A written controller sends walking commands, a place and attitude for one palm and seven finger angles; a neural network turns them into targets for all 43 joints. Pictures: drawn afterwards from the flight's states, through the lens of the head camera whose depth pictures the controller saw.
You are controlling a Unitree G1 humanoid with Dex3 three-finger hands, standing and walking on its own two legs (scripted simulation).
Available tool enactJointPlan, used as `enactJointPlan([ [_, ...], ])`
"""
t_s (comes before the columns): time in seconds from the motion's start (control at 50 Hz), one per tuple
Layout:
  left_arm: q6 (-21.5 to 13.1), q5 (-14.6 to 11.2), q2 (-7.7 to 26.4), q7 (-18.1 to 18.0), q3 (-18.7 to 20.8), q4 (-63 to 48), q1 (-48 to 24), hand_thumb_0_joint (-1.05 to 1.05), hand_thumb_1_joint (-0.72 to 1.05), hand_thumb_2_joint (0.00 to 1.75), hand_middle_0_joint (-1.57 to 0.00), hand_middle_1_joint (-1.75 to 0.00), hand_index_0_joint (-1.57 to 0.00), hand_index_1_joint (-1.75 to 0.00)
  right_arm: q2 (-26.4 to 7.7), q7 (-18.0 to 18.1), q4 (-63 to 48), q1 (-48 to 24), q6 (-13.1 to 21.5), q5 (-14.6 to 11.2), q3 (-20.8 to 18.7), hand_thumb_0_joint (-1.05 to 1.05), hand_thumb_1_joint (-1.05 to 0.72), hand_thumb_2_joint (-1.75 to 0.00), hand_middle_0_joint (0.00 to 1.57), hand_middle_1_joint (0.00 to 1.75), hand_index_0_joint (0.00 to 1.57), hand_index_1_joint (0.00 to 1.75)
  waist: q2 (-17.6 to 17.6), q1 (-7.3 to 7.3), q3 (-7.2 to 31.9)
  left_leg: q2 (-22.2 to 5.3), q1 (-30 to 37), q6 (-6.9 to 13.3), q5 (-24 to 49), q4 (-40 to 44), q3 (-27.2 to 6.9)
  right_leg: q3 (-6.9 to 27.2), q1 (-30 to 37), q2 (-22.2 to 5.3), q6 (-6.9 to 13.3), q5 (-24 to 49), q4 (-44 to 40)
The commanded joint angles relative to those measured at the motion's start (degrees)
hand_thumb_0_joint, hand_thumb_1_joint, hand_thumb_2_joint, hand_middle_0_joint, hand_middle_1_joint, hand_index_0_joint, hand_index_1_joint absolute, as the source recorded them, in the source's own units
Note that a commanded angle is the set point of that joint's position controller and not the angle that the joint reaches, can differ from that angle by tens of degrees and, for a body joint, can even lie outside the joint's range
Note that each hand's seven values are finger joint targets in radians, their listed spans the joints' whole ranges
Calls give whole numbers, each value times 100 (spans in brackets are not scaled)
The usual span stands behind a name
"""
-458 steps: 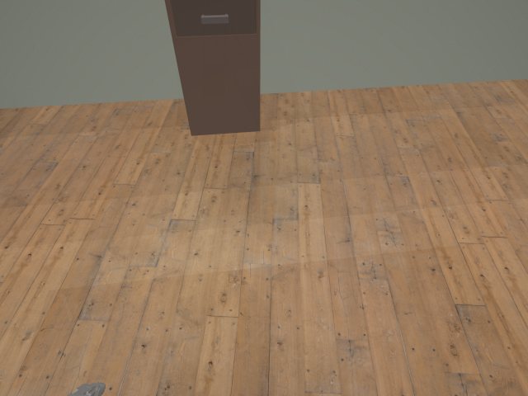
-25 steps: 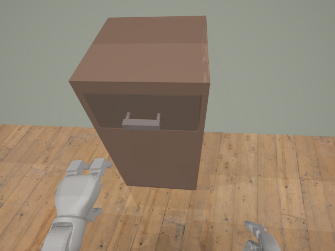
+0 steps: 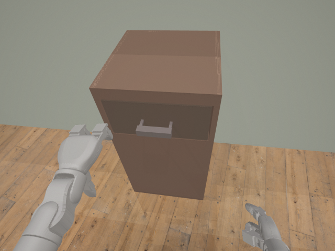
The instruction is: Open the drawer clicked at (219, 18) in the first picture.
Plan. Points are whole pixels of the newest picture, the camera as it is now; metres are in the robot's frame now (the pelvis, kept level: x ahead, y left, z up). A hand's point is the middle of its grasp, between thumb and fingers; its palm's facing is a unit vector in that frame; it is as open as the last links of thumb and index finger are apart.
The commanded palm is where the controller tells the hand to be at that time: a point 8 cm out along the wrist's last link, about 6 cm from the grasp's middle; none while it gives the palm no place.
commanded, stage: raise the hand with hooked fingers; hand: left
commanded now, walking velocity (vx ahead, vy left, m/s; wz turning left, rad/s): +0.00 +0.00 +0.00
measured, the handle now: (155, 127) +0.53 +0.13 -0.08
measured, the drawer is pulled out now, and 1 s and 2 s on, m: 0.00 0.00 0.00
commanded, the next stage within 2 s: move the hooked fingers above the handle in 0.48 s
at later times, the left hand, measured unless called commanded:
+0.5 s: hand (86, 154) +0.30 +0.25 +0.07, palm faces +0.05 -0.07 -1.00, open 13.9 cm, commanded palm +0.28 +0.25 +0.13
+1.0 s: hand (109, 146) +0.34 +0.21 +0.05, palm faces +0.02 -0.06 -1.00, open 13.9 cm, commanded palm +0.33 +0.22 +0.10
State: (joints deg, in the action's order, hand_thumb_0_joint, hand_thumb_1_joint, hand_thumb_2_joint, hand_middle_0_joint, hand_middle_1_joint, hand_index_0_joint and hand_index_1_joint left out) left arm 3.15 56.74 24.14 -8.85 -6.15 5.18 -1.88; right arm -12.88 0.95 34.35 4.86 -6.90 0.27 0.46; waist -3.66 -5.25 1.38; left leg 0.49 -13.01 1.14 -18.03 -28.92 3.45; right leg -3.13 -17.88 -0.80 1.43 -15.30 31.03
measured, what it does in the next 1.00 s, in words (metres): stands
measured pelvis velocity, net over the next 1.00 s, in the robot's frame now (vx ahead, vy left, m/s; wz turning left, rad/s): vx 0.00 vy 0.00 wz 0.00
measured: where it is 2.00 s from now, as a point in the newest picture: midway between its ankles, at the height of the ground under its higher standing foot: outside the picture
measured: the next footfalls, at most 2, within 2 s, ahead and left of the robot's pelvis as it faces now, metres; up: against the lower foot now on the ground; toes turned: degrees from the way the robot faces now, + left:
none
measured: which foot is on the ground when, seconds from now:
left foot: down 0.00-1.00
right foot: down 0.00-1.00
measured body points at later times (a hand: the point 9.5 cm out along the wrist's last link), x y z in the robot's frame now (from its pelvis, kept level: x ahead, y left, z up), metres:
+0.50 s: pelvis +0.00 +0.01 +0.00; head +0.03 -0.02 +0.45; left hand +0.29 +0.25 +0.12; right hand +0.17 -0.23 -0.12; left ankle -0.03 +0.11 -0.73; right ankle +0.01 -0.10 -0.73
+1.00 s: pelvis +0.00 +0.00 +0.00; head +0.03 -0.03 +0.45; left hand +0.34 +0.21 +0.11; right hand +0.16 -0.23 -0.13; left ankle -0.03 +0.11 -0.73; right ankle +0.01 -0.10 -0.73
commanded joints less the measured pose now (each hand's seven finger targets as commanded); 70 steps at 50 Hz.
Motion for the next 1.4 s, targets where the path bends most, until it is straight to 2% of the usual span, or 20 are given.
enactJointPlan([
  [0.0, -114, -111, 1183, 48, 771, -1016, -1877, 0, -50, 30, -30, -120, -30, -120, -652, 110, -721, -503, 203, 0, -204, 0, -90, -90, 20, 30, 20, 30, 277, 126, 1229, 131, 49, 50, 1921, 379, -184, 330, 1104, 77, 94, 1767, -406],
  [0.06, -225, -201, 1340, 221, 855, -913, -2188, 0, -50, 30, -30, -120, -30, -120, -689, 120, -680, -422, 192, -18, -205, 0, -90, -90, 20, 30, 20, 30, 299, 136, 1308, 124, 86, 50, 2002, 430, -224, 293, 1173, 82, 97, 1776, -448],
  [0.18, -491, -343, 1208, 440, 891, -883, -1569, 0, -50, 30, -30, -120, -30, -120, -758, 17, -759, -297, 162, -15, -268, 0, -90, -90, 20, 30, 20, 30, 427, 44, 1237, 86, -22, 15, 2214, 473, -243, 234, 1151, 91, 101, 1847, -436],
  [0.22, -620, -323, 1361, 349, 1059, -1133, -1654, 0, -50, 30, -30, -120, -30, -120, -773, -11, -791, -312, 178, -13, -289, 0, -90, -90, 20, 30, 20, 30, 209, 11, 1336, 71, 10, -9, 2302, 467, -295, 248, 1135, 105, 129, 1773, -403],
  [0.3, -773, -279, 1487, 44, 1247, -1298, -1683, 0, -50, 30, -30, -120, -30, -120, -772, -17, -733, -187, 207, -7, -357, 0, -90, -90, 20, 30, 20, 30, 194, -14, 1541, 57, 105, -26, 2403, 432, -289, 266, 1083, 92, 126, 1810, -373],
  [0.42, -612, -230, 1457, -247, 1220, -1172, -1804, 0, -50, 30, -30, -120, -30, -120, -784, -16, -649, -193, 229, -60, -398, 0, -90, -90, 20, 30, 20, 30, 128, 36, 1616, 50, 124, -65, 2342, 425, -323, 245, 965, 121, 140, 1620, -348],
  [0.5, -430, -238, 1245, -150, 914, -1019, -1748, 0, -50, 30, -30, -120, -30, -120, -792, -3, -626, -214, 205, -79, -378, 0, -90, -90, 20, 30, 20, 30, 175, 93, 1425, 39, 113, -48, 2131, 491, -294, 198, 866, 113, 120, 1435, -409],
  [0.56, -396, -268, 1294, -26, 929, -1008, -1691, 0, -50, 30, -30, -120, -30, -120, -788, 13, -667, -237, 200, -64, -353, 0, -90, -90, 20, 30, 20, 30, 256, 67, 1390, 51, 87, -11, 2012, 530, -279, 217, 985, 106, 117, 1396, -455],
  [0.64, -466, -237, 1092, 55, 706, -621, -2086, 0, -50, 30, -30, -120, -30, -120, -777, 46, -606, -172, 207, -70, -323, 0, -90, -90, 20, 30, 20, 30, 460, 183, 1081, 63, -67, 14, 1763, 495, -241, 205, 729, 111, 102, 1264, -480],
  [0.72, -609, -83, 1089, -74, 656, -531, -2643, 0, -50, 30, -30, -120, -30, -120, -755, 58, -581, -104, 244, -48, -348, 0, -90, -90, 20, 30, 20, 30, 231, 194, 1348, 79, 10, -18, 1744, 406, -283, 212, 599, 135, 128, 1171, -397],
  [0.8, -616, 23, 950, -263, 510, -34, -3075, 0, -50, 30, -30, -120, -30, -120, -717, 76, -500, 26, 251, -55, -356, 0, -90, -90, 20, 30, 20, 30, 356, 222, 1522, 123, -106, 1, 1716, 302, -238, 238, 567, 116, 120, 1261, -317],
  [0.82, -597, 55, 1085, -312, 652, 53, -3208, 0, -50, 30, -30, -120, -30, -120, -736, 78, -482, 36, 263, -64, -383, 0, -90, -90, 20, 30, 20, 30, 339, 225, 1598, 124, -130, 0, 1732, 267, -238, 252, 584, 135, 122, 1277, -290],
  [0.88, -541, 96, 994, -430, 603, 175, -3112, 0, -50, 30, -30, -120, -30, -120, -710, 60, -482, 101, 255, -52, -406, 0, -90, -90, 20, 30, 20, 30, 223, 158, 1869, 137, -147, -3, 2046, 187, -207, 267, 745, 118, 138, 1631, -170],
  [0.94, -409, 87, 918, -446, 567, 522, -3095, 0, -50, 30, -30, -120, -30, -120, -738, 46, -488, 127, 224, -77, -419, 0, -90, -90, 20, 30, 20, 30, 533, 194, 1728, 123, -351, 30, 1948, 175, -161, 297, 761, 107, 105, 1698, -175],
  [1.0, -326, 122, 813, -430, 427, 729, -3245, 0, -50, 30, -30, -120, -30, -120, -761, 59, -489, 174, 188, -90, -419, 0, -90, -90, 20, 30, 20, 30, 586, 238, 1705, 144, -488, 49, 1848, 153, -141, 303, 743, 104, 100, 1711, -137],
  [1.12, -473, 196, 903, -542, 461, 988, -3912, 0, -50, 30, -30, -120, -30, -120, -797, 120, -419, 403, 212, -83, -492, 0, -90, -90, 20, 30, 20, 30, 478, 381, 1860, 173, -530, 91, 1731, 19, -150, 336, 582, 116, 100, 1601, -84],
  [1.22, -553, 274, 644, -801, 288, 1439, -4351, 0, -50, 30, -30, -120, -30, -120, -785, 95, -266, 646, 252, -82, -564, 0, -90, -90, 20, 30, 20, 30, 504, 505, 2024, 170, -552, 81, 1849, -113, -165, 302, 390, 135, 104, 1723, 28],
  [1.3, -449, 340, 562, -998, 238, 1873, -4488, 0, -50, 30, -30, -120, -30, -120, -780, 63, -195, 744, 235, -76, -595, 0, -90, -90, 20, 30, 20, 30, 441, 480, 2197, 183, -673, 77, 1882, -168, -109, 331, 437, 118, 103, 1879, 108],
  [1.32, -413, 368, 815, -1038, 493, 2020, -4483, 0, -50, 30, -30, -120, -30, -120, -819, 64, -176, 771, 224, -70, -596, 0, -90, -90, 20, 30, 20, 30, 578, 445, 2290, 194, -769, 80, 1916, -167, -122, 330, 566, 134, 109, 1926, 129],
  [1.38, -273, 393, 697, -1082, 381, 2482, -4541, 0, -50, 30, -30, -120, -30, -120, -804, 76, -160, 773, 190, -92, -574, 0, -90, -90, 20, 30, 20, 30, 637, 469, 2110, 206, -983, 90, 1745, -160, -47, 341, 525, 115, 83, 1908, 126],
])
